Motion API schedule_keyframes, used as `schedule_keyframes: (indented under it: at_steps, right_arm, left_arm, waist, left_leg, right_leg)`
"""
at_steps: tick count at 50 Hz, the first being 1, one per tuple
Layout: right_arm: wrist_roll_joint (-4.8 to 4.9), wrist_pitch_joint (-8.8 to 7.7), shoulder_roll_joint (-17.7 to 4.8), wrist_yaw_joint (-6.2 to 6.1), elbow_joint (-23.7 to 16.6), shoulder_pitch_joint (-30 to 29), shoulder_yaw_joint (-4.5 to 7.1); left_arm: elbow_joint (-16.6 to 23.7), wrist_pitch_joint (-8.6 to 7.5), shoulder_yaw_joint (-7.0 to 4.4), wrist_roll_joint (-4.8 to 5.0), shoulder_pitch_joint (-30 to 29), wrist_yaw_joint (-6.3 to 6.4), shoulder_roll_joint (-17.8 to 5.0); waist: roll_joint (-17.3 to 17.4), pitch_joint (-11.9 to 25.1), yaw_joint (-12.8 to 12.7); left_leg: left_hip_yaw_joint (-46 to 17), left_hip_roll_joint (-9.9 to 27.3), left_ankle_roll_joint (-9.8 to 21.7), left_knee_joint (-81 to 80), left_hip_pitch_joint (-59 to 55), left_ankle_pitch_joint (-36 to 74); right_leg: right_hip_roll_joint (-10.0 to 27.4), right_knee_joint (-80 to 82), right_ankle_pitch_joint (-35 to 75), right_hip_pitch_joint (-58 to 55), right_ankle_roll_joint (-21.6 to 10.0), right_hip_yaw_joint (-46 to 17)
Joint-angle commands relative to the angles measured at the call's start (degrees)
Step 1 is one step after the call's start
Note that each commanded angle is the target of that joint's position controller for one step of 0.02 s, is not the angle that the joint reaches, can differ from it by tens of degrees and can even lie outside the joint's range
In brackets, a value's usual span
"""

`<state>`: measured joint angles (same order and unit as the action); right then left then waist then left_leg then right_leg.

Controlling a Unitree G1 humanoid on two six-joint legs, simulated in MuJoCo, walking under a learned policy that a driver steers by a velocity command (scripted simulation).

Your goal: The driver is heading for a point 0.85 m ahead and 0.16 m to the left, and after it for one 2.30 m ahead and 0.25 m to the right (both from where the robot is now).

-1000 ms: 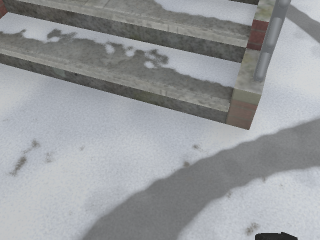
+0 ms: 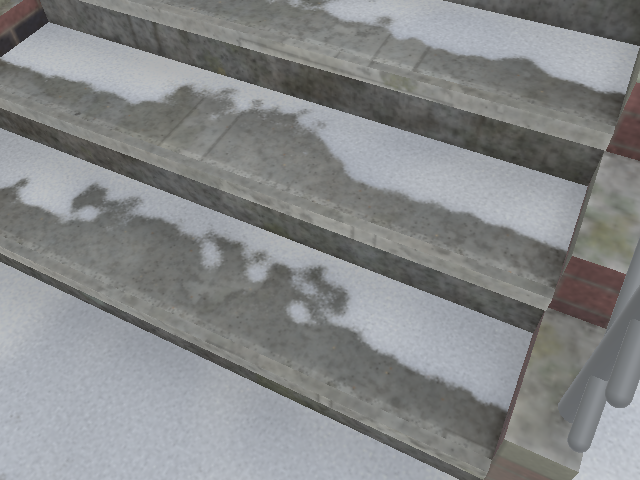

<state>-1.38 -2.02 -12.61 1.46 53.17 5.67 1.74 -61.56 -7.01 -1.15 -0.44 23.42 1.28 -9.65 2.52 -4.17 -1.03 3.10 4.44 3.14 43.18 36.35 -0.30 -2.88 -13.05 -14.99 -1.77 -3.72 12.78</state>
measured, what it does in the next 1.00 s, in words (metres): walks ahead, turning left: left foot, then right foot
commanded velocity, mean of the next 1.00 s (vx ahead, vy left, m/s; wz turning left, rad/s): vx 0.45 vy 0.00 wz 0.39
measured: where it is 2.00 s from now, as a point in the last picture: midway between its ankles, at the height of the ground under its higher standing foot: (253, 272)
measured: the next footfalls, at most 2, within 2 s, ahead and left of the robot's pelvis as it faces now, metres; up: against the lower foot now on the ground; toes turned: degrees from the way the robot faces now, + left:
left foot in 0.12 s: +0.21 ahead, +0.07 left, +0.00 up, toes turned +8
right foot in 0.60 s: +0.34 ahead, -0.08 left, +0.00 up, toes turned +20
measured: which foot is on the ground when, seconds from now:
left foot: up 0.00-0.10, down 0.12-0.60, up 0.62-0.94, down 0.96-1.00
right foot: down 0.00-0.12, up 0.14-0.58, down 0.60-0.96, up 0.98-1.00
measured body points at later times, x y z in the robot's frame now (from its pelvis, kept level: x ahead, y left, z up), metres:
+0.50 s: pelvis +0.18 +0.02 +0.00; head +0.21 +0.03 +0.45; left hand +0.28 +0.28 -0.12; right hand +0.28 -0.24 -0.13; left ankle +0.17 +0.07 -0.74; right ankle +0.30 -0.13 -0.70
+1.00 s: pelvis +0.35 +0.11 -0.01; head +0.37 +0.12 +0.44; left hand +0.23 +0.34 -0.15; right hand +0.61 -0.02 -0.11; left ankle +0.38 +0.22 -0.74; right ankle +0.30 -0.08 -0.71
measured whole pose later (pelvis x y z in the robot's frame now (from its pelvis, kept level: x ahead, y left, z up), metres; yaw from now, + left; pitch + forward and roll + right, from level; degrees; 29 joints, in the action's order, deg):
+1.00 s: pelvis +0.35 +0.11 -0.01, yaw +23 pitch +2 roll -1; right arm -2.9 -3.9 -11.5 1.4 43.6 4.7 1.1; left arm -52.4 -3.6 -2.6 0.6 23.6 -0.1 -12.1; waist 0.3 -0.9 -3.3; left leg 2.9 -1.0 3.6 29.4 22.8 -8.2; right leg 4.2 -45.0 -25.4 12.2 0.7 0.7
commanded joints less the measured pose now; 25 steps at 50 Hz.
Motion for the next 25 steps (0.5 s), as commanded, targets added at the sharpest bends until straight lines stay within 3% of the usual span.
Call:
schedule_keyframes:
  at_steps: [1, 2, 3, 4, 5, 6, 7, 8, 9, 10, 11, 12, 13, 14, 15, 16, 18, 19, 21, 24, 25]
  right_arm:
    - [-1.04, -1.75, -0.87, -0.48, -3.79, -0.96, -0.26]
    - [-1.23, -1.3, -2.53, -0.29, -2.54, 2.11, 0.17]
    - [-1.61, -1.31, -3.19, -0.33, -1.96, 5.9, 0.59]
    - [-0.81, -0.09, -4.62, -0.43, -3.57, 3.12, 1.07]
    - [-2.91, -1.47, -6.23, 0.64, -0.03, 16.87, 1.56]
    - [-2.4, -2.74, -10.91, 0.64, 0.4, 21.77, 2.92]
    - [-0.58, -1.5, -16.78, 0.08, -1.45, 17.7, 4.88]
    - [1.62, 0.3, -16.35, -0.37, -0.97, 19.15, 5.57]
    - [1.5, 1.64, -13.2, -1.32, -3.86, 10.75, 4.85]
    - [2.0, 2.38, -10.02, -1.82, -5.26, 3.22, 3.51]
    - [2.01, 1.52, -8.04, -2.19, -5.59, 2.72, 2.83]
    - [1.73, 0.12, -7.63, -2.43, -4.42, 3.98, 2.73]
    - [1.28, -1.16, -8.83, -2.65, -3.5, 4.79, 3.05]
    - [1.27, -2.06, -8.36, -2.37, -2.52, 6.96, 3.01]
    - [0.77, -2.17, -9.38, -1.73, -2.46, 7.87, 3.46]
    - [0.23, -1.44, -9.07, -1.45, -2.95, 7.95, 3.33]
    - [0.48, -0.42, -10.41, -0.72, -2.61, 11.63, 3.92]
    - [0.19, -0.02, -9.95, -0.48, -2.95, 12.77, 4.06]
    - [0.36, -0.71, -9.93, -0.53, -3.33, 13.92, 4.29]
    - [-0.36, -0.93, -10.08, -1.38, -4.14, 14.02, 4.61]
    - [-0.04, -0.31, -9.02, -2.0, -4.74, 12.88, 4.4]
  left_arm:
    - [1.19, 1.37, -0.95, 0.05, 1.63, 1.7, -7.05]
    - [2.61, 1.02, -1.75, -0.43, 0.83, 2.14, -8.35]
    - [3.22, 1.25, -2.27, -0.25, -1.06, 2.45, -9.9]
    - [3.76, 0.87, -2.45, 0.06, -0.39, 1.66, -11.12]
    - [3.61, 2.59, -2.9, 0.26, -3.75, 2.37, -9.63]
    - [6.14, 3.05, -2.84, 0.78, -2.79, 2.28, -10.22]
    - [7.98, 3.77, -1.61, 2.53, 3.8, 2.23, -3.98]
    - [8.59, 3.13, -1.2, -2.18, 4.42, 0.27, -5.36]
    - [10.47, 2.93, -2.14, -2.61, -4.08, -0.67, -8.36]
    - [11.77, 2.53, -3.37, -2.09, -8.16, -1.08, -11.22]
    - [12.25, 2.84, -3.44, -2.74, -10.04, -1.17, -10.94]
    - [11.82, 3.07, -2.83, -2.16, -8.32, -1.5, -8.29]
    - [11.5, 3.58, -2.33, -2.48, -7.04, -1.15, -5.98]
    - [11.95, 3.98, -2.12, -2.69, -6.95, -0.99, -5.4]
    - [12.13, 4.11, -1.74, -2.58, -7.12, -1.0, -4.41]
    - [13.21, 3.99, -1.65, -2.57, -9.44, -1.26, -5.02]
    - [15.76, 4.24, -1.29, -2.51, -14.16, -0.13, -5.45]
    - [16.28, 4.29, -0.98, -2.34, -15.27, 0.35, -4.74]
    - [17.08, 4.65, -1.0, -1.64, -16.19, 0.98, -5.54]
    - [18.58, 3.69, -1.31, -1.32, -18.53, 0.02, -7.01]
    - [18.57, 3.36, -1.2, -0.47, -16.97, 0.87, -5.79]
  waist:
    - [-10.86, 0.76, 1.62]
    - [-7.62, 2.39, 2.2]
    - [-8.38, 4.41, 4.32]
    - [-9.69, 7.67, 3.87]
    - [-6.29, 4.68, 10.64]
    - [0.03, 14.84, 11.22]
    - [10.83, 22.08, 5.34]
    - [1.71, 31.85, 4.23]
    - [4.25, 17.73, 4.18]
    - [2.84, 3.79, 1.91]
    - [-0.46, 1.23, 0.95]
    - [-2.17, 0.25, 0.13]
    - [-2.5, 1.76, -0.51]
    - [-2.62, 3.51, -0.43]
    - [-2.35, 5.47, -0.23]
    - [-2.15, 5.49, 0.63]
    - [0.14, 2.6, 2.26]
    - [1.21, 3.59, 3.42]
    - [4.36, 4.4, 4.22]
    - [1.98, 6.32, 4.61]
    - [3.39, 7.08, 3.01]
  left_leg:
    - [6.95, -6.48, -0.21, -7.45, -13.65, 0.68]
    - [5.64, -6.46, 1.5, -7.56, -14.77, -0.82]
    - [4.38, -6.6, 3.21, -8.76, -16.21, -3.68]
    - [4.8, -5.61, 6.43, -6.98, -16.15, -10.37]
    - [1.42, -6.41, 7.37, -17.95, -19.87, -1.63]
    - [-6.49, 2.36, 10.57, -19.42, -34.98, 36.16]
    - [-27.25, 19.94, 23.13, -10.64, -52.72, 82.2]
    - [-33.0, 13.7, 21.99, -17.74, -53.58, 0.16]
    - [-38.94, 12.76, 19.14, -30.39, -41.2, -48.35]
    - [-35.38, 12.02, 15.61, -36.69, -28.1, -48.03]
    - [-32.68, 9.47, 14.25, -37.66, -22.03, -39.65]
    - [-26.75, 6.17, 13.35, -37.07, -18.97, -28.82]
    - [-21.74, 3.64, 12.87, -34.8, -16.73, -19.69]
    - [-20.24, 2.05, 13.15, -34.08, -17.93, -16.05]
    - [-19.79, 1.45, 13.24, -33.36, -19.92, -15.29]
    - [-19.59, 1.1, 13.78, -33.4, -20.6, -14.97]
    - [-20.9, 1.63, 13.92, -34.2, -20.04, -17.17]
    - [-20.65, 1.3, 13.62, -33.66, -20.76, -16.48]
    - [-23.52, 1.79, 13.02, -33.58, -21.94, -20.61]
    - [-26.8, 2.26, 12.5, -31.02, -26.09, -19.53]
    - [-25.09, -0.03, 11.49, -28.79, -24.24, -13.76]
  right_leg:
    - [9.81, -5.6, 47.22, 6.86, -3.2, 1.72]
    - [14.08, -9.4, 53.66, 4.94, -1.92, -0.16]
    - [15.42, -14.39, 55.86, 3.22, -1.67, -0.59]
    - [19.99, -13.29, 46.34, 0.06, -3.6, -2.27]
    - [14.9, -33.79, 49.07, 1.73, -1.62, -0.49]
    - [9.06, -53.85, 23.22, 10.86, 1.32, 1.72]
    - [-3.37, -75.91, -26.62, 32.81, 4.44, -2.11]
    - [4.67, -71.94, -16.92, 36.02, 1.19, -17.53]
    - [5.32, -69.0, -12.25, 43.42, 0.89, -16.15]
    - [6.82, -62.15, -9.76, 44.71, 1.14, -14.17]
    - [7.7, -57.24, -6.19, 40.63, 1.93, -15.18]
    - [8.49, -52.75, -2.26, 35.84, 2.86, -15.22]
    - [7.92, -50.8, 0.01, 31.81, 4.06, -14.41]
    - [8.09, -48.29, 0.12, 30.91, 4.7, -13.86]
    - [7.63, -45.61, 0.15, 30.5, 5.58, -13.09]
    - [7.47, -45.36, -1.18, 32.19, 6.37, -11.79]
    - [8.53, -37.65, 0.71, 35.05, 6.82, -12.01]
    - [8.25, -36.69, 2.37, 34.58, 6.89, -11.53]
    - [7.58, -33.77, 2.88, 34.11, 6.66, -12.57]
    - [5.79, -31.04, 2.04, 33.19, 6.1, -13.68]
    - [4.57, -28.77, 0.62, 28.5, 5.94, -13.84]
